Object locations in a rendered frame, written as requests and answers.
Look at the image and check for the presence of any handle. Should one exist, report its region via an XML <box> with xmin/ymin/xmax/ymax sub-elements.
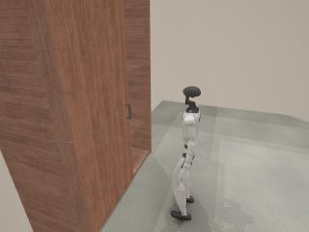
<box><xmin>125</xmin><ymin>104</ymin><xmax>131</xmax><ymax>120</ymax></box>
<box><xmin>70</xmin><ymin>142</ymin><xmax>77</xmax><ymax>163</ymax></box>

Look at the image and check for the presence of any wardrobe door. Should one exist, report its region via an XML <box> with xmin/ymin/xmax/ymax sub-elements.
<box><xmin>22</xmin><ymin>0</ymin><xmax>93</xmax><ymax>232</ymax></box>
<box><xmin>44</xmin><ymin>0</ymin><xmax>134</xmax><ymax>232</ymax></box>

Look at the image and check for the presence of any left robot hand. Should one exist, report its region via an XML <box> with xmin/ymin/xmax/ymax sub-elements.
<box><xmin>177</xmin><ymin>169</ymin><xmax>189</xmax><ymax>187</ymax></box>

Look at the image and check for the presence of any right robot thigh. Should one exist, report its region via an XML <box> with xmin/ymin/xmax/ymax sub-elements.
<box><xmin>177</xmin><ymin>145</ymin><xmax>184</xmax><ymax>161</ymax></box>

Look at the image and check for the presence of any humanoid robot head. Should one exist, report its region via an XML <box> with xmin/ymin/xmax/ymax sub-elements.
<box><xmin>183</xmin><ymin>86</ymin><xmax>201</xmax><ymax>114</ymax></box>

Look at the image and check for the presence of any robot left forearm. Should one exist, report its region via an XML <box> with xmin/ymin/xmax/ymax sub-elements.
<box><xmin>183</xmin><ymin>142</ymin><xmax>196</xmax><ymax>171</ymax></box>

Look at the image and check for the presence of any left robot upper arm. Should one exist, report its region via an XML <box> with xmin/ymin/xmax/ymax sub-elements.
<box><xmin>183</xmin><ymin>114</ymin><xmax>198</xmax><ymax>148</ymax></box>

